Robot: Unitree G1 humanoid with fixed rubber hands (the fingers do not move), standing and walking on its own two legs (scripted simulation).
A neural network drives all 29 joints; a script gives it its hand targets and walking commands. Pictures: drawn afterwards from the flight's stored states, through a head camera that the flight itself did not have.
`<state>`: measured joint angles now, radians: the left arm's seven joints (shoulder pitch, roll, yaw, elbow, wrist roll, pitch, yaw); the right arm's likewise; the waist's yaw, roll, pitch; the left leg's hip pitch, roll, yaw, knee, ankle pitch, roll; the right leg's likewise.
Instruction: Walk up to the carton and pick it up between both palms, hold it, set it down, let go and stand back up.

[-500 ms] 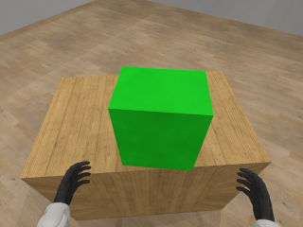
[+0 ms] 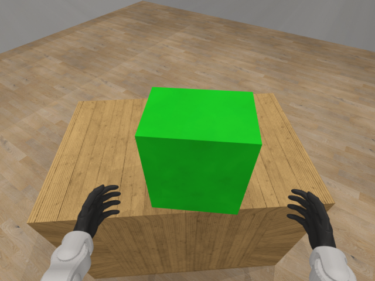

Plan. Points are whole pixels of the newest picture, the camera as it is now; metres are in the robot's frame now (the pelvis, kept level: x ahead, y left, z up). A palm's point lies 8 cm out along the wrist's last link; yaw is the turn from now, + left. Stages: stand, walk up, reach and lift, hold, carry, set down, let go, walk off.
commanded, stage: reach and lift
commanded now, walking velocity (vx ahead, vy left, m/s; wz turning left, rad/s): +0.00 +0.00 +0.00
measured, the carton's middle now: (197, 155) +0.44 +0.02 +0.01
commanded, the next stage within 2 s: none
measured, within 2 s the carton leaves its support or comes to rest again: neither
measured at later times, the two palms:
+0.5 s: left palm (96, 182) +0.30 +0.22 +0.09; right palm (311, 198) +0.27 -0.20 +0.09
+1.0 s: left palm (93, 135) +0.36 +0.22 +0.16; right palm (306, 154) +0.34 -0.19 +0.14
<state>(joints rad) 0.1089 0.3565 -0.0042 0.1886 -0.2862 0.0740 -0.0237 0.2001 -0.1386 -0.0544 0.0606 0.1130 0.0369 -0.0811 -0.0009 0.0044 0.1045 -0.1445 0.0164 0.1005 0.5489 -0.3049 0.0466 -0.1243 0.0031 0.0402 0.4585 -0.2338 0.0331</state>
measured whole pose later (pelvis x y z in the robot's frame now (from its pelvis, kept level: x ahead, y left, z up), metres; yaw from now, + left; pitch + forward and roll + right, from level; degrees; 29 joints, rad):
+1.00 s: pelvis -0.01 +0.00 +0.00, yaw +0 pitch -7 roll -2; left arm -0.57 0.44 0.00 0.33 -0.30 0.53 -0.02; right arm -0.41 -0.21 -0.05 0.22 0.18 0.40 -0.15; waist 0.00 0.01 0.09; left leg -0.14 0.02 0.10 0.53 -0.28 0.05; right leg -0.12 0.00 0.04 0.43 -0.20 0.04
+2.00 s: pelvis +0.00 +0.00 +0.00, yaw +0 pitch -1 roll -2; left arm -0.96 0.40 -0.03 0.96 -0.32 0.25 -0.02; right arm -0.83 -0.25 -0.05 0.83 0.20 0.22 -0.15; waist 0.00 0.01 0.03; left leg -0.24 0.02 0.10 0.53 -0.29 0.05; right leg -0.21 0.01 0.04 0.41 -0.20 0.04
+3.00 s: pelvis +0.01 +0.00 +0.00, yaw -1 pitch +13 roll -2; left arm -0.95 0.29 -0.03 1.18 -0.28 -0.15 -0.03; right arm -0.80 -0.18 -0.05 1.00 0.20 -0.15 -0.15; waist 0.00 0.01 -0.06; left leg -0.51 0.02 0.10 0.53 -0.26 0.04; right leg -0.48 0.01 0.04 0.43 -0.18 0.04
